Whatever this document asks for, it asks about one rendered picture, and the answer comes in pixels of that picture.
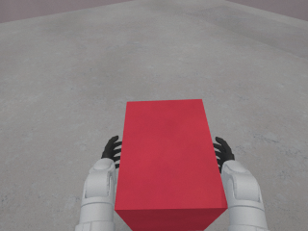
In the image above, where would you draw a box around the carton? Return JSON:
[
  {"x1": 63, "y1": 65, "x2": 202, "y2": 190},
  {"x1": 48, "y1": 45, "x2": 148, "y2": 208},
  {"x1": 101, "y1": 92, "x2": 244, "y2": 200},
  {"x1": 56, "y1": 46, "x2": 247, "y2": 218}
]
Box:
[{"x1": 114, "y1": 99, "x2": 228, "y2": 231}]

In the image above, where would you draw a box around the robot left hand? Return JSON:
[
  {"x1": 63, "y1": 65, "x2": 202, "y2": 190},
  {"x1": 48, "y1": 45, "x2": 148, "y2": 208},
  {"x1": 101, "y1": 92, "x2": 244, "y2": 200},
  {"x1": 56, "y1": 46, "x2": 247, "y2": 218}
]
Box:
[{"x1": 101, "y1": 136, "x2": 122, "y2": 168}]

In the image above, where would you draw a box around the right robot forearm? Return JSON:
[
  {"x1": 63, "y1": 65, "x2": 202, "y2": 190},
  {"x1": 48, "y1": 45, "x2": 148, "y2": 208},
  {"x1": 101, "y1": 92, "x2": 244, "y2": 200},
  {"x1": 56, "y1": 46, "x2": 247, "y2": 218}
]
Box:
[{"x1": 221, "y1": 160, "x2": 270, "y2": 231}]

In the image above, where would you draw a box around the robot right hand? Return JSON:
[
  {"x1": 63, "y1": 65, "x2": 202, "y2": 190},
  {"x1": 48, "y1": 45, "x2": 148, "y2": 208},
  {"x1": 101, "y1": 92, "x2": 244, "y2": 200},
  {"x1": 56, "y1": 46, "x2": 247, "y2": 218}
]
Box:
[{"x1": 213, "y1": 137, "x2": 235, "y2": 174}]

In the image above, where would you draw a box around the left robot forearm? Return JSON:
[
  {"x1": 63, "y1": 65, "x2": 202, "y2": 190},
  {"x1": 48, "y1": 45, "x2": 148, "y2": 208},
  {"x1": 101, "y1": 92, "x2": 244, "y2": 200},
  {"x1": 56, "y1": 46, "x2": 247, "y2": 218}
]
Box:
[{"x1": 74, "y1": 158, "x2": 116, "y2": 231}]

